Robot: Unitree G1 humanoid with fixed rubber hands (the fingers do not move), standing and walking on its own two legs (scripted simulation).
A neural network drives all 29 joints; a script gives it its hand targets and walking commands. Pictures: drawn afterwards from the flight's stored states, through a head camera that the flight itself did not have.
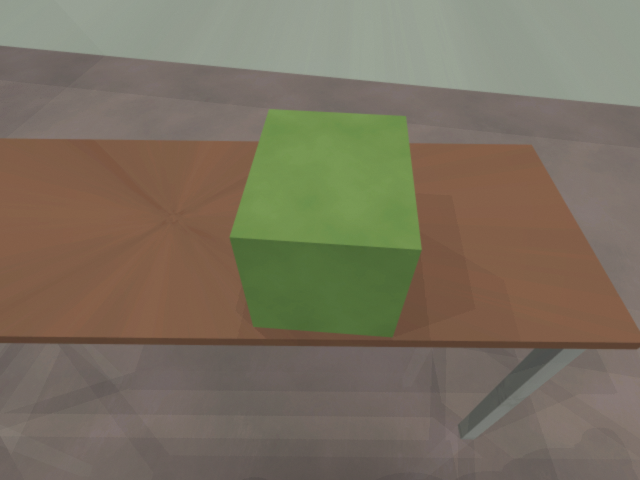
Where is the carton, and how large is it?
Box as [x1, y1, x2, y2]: [229, 109, 421, 336]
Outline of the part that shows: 269,109 229,237 253,326 392,336 421,250 405,116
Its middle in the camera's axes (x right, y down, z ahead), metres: +0.01 -0.03 +0.59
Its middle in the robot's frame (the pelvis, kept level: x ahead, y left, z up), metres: +0.47 +0.00 +0.04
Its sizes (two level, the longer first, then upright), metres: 0.268 0.214 0.211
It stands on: a table, 0.71 m high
